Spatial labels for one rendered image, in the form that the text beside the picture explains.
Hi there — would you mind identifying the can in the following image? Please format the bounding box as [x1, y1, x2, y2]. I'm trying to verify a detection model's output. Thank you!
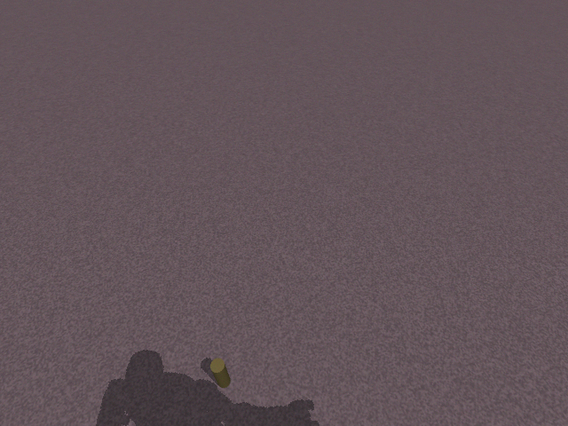
[210, 358, 231, 388]

